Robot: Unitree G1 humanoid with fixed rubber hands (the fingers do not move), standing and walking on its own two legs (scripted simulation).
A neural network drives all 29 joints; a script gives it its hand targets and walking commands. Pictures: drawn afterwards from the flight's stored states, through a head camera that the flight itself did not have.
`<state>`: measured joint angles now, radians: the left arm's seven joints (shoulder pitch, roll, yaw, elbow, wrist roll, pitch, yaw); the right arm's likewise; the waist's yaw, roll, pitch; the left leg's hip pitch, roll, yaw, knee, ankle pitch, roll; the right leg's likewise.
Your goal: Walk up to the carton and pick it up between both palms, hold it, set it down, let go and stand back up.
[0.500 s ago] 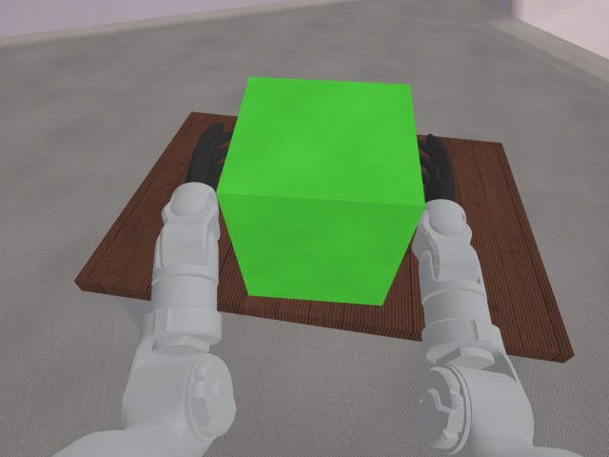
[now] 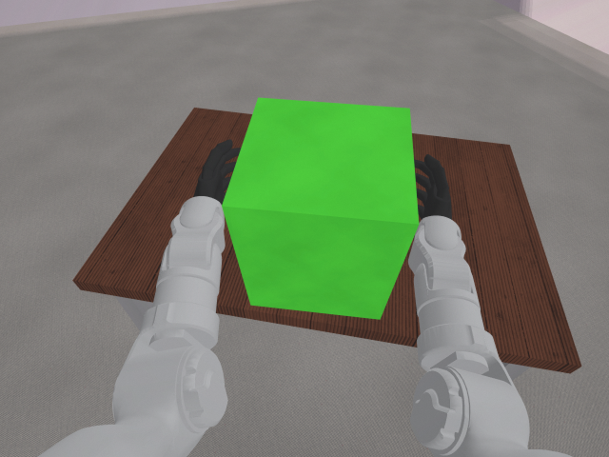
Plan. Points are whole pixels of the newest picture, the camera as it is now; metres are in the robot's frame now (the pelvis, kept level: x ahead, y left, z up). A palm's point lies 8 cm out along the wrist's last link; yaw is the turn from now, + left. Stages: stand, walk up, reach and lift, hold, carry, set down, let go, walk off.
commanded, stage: set down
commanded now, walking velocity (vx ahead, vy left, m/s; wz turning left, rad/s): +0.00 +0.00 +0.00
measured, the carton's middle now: (323, 215) +0.43 -0.02 +0.08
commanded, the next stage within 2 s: none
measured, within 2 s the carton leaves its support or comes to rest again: rests again in 1.58 s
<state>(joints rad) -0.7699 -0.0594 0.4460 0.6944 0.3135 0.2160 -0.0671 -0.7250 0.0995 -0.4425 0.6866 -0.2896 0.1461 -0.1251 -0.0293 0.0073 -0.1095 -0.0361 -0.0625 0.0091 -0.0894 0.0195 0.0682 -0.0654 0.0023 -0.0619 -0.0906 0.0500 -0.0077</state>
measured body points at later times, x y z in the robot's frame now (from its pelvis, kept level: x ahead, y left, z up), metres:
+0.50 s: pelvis +0.01 +0.01 +0.00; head +0.04 +0.01 +0.45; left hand +0.44 +0.14 +0.10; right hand +0.42 -0.16 +0.10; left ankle -0.03 +0.07 -0.75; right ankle -0.01 -0.12 -0.75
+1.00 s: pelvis +0.01 +0.01 +0.00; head +0.06 +0.01 +0.44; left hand +0.45 +0.14 +0.08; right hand +0.42 -0.16 +0.07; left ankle -0.03 +0.07 -0.75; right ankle -0.01 -0.12 -0.75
